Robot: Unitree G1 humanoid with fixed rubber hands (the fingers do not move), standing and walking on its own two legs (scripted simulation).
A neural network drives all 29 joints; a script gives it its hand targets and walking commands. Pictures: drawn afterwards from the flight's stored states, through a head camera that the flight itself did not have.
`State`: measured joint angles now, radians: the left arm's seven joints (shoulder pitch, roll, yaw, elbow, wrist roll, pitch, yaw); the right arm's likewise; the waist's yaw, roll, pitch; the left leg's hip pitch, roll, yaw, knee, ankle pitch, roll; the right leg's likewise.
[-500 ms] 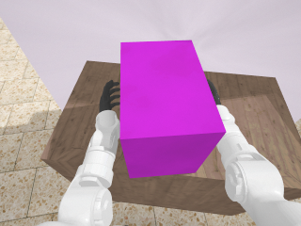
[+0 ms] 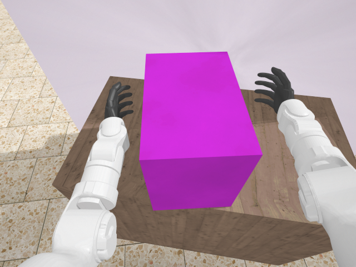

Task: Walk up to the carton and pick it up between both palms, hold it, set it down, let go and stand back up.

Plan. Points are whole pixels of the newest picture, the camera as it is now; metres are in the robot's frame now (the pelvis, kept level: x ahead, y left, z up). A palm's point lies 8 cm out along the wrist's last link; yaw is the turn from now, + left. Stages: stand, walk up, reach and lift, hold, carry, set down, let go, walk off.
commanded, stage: set down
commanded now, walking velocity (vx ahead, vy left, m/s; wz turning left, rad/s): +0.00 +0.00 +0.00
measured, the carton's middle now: (189, 132) +0.41 +0.04 +0.04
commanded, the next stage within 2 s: none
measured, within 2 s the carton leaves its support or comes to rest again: neither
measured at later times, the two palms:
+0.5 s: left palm (104, 94) +0.38 +0.22 +0.17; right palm (296, 77) +0.47 -0.17 +0.19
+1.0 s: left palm (92, 94) +0.36 +0.23 +0.19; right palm (305, 80) +0.45 -0.18 +0.20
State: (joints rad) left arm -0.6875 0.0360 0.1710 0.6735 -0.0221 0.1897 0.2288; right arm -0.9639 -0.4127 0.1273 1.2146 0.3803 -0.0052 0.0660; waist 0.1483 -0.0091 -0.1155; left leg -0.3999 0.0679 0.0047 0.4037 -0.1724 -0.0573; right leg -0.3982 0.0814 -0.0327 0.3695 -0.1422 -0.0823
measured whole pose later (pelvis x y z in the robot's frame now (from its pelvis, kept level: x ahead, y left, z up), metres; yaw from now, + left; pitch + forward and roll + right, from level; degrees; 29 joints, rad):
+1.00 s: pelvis +0.00 +0.01 +0.01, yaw +1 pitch +3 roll +0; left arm -0.65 0.10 0.19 0.11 -0.08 0.80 0.21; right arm -0.93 -0.53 0.11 0.85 0.47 0.34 0.10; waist 0.09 0.02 -0.05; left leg -0.23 0.04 -0.01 0.33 -0.15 -0.03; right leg -0.22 0.06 -0.03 0.29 -0.12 -0.06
